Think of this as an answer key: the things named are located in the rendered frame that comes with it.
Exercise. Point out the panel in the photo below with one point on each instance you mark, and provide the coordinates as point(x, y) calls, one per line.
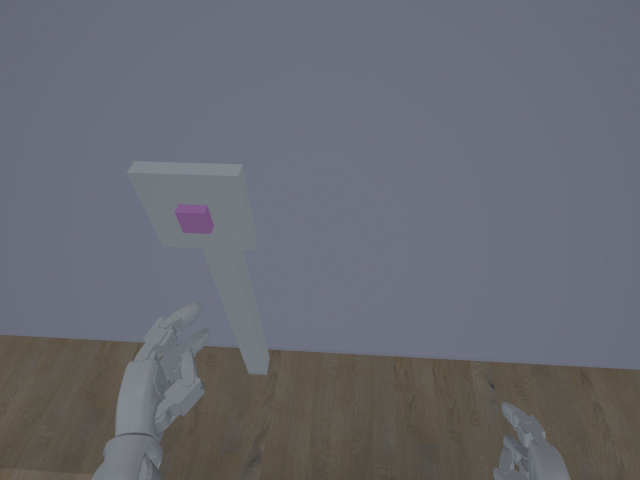
point(161, 186)

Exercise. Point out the robot right hand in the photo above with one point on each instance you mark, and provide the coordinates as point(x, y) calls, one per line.
point(540, 461)

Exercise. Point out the robot left hand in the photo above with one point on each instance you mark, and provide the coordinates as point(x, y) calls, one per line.
point(148, 380)

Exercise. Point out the button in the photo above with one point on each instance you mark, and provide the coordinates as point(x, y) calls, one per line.
point(194, 218)

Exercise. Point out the left robot forearm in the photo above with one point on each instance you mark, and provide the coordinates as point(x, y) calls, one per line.
point(131, 456)

